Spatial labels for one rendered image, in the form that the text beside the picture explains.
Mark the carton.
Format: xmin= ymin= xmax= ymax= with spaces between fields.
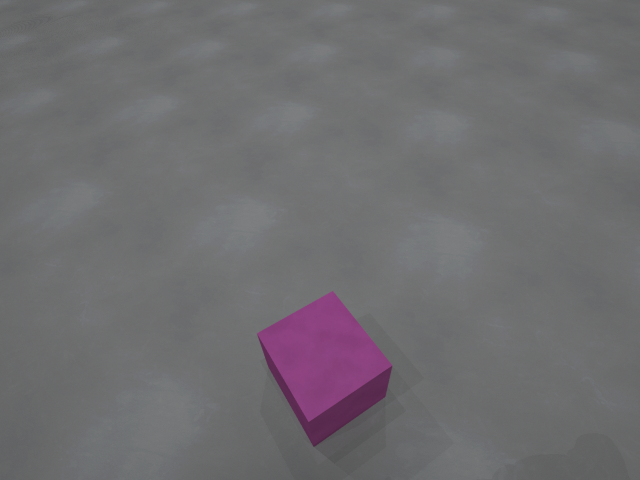
xmin=257 ymin=291 xmax=392 ymax=447

